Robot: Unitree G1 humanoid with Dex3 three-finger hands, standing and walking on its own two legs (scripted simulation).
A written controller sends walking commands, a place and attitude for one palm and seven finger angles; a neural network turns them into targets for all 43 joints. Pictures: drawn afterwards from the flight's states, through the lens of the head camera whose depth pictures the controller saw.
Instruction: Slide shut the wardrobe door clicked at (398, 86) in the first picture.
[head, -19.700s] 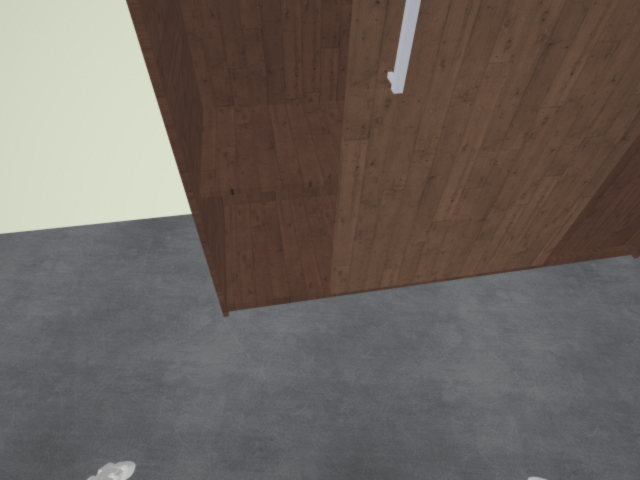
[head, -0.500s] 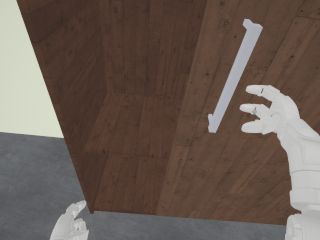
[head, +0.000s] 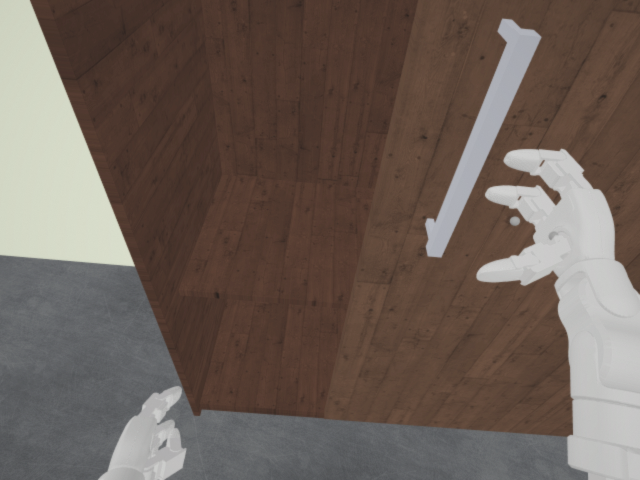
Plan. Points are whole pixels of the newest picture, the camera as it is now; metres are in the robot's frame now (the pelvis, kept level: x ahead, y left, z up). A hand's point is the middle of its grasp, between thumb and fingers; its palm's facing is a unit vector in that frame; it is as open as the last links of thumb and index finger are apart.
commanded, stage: move the hooked fingers beside the handle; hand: right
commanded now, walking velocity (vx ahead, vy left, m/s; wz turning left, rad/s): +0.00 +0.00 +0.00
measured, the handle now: (465, 157) +0.43 -0.14 +0.23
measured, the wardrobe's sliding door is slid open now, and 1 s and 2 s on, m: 0.37 0.37 0.37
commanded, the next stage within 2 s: feel for the door with the fingertips in 0.30 s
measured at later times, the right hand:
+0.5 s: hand (567, 145) +0.36 -0.20 +0.29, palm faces +0.13 +0.99 -0.06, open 13.9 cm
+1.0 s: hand (513, 154) +0.38 -0.17 +0.27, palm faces +0.05 +1.00 -0.05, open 14.1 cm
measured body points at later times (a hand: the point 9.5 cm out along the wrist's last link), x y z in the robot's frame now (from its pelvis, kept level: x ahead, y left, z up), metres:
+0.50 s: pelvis +0.01 +0.00 +0.00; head -0.03 +0.03 +0.45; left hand +0.17 +0.24 -0.10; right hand +0.35 -0.26 +0.30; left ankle -0.05 +0.08 -0.74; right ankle +0.05 -0.11 -0.74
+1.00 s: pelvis +0.01 +0.00 +0.00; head -0.03 +0.03 +0.45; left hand +0.21 +0.22 -0.09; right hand +0.37 -0.22 +0.28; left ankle -0.05 +0.08 -0.74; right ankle +0.05 -0.12 -0.74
